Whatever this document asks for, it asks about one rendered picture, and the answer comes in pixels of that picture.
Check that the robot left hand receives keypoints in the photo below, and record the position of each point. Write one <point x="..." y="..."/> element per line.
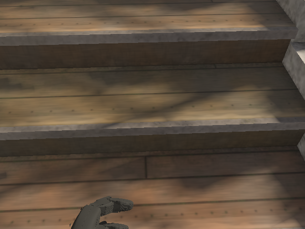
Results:
<point x="89" y="216"/>

